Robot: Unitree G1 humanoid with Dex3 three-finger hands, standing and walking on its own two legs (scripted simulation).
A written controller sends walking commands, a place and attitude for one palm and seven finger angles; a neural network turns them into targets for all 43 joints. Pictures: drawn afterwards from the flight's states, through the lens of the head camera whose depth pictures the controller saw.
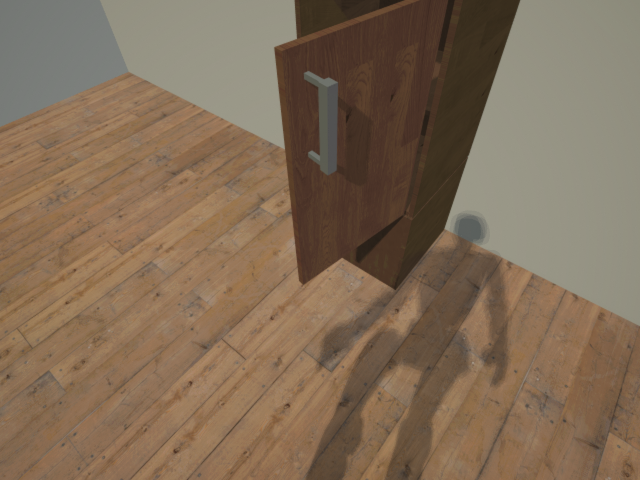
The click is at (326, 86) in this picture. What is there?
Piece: cupboard door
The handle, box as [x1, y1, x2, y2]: [304, 71, 337, 174]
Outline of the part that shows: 307,71 304,73 304,78 318,87 320,155 319,156 313,151 308,152 308,156 320,165 320,169 326,174 329,174 336,170 337,82 328,77 322,79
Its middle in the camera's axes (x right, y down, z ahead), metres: +0.00 -0.19 +0.65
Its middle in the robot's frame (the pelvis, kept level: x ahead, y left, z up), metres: +0.63 +0.03 +0.11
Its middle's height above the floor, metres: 0.89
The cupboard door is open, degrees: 79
